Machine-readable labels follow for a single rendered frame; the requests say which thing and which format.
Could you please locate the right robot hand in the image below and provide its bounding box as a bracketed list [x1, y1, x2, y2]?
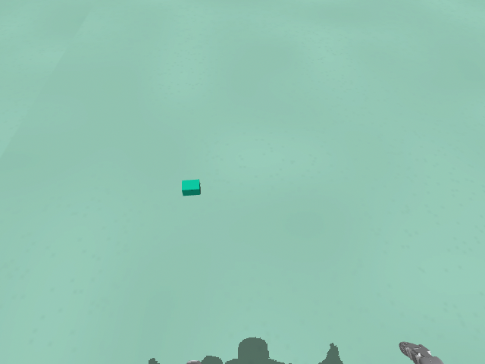
[399, 342, 444, 364]

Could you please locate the small box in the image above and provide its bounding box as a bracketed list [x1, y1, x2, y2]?
[182, 180, 200, 196]

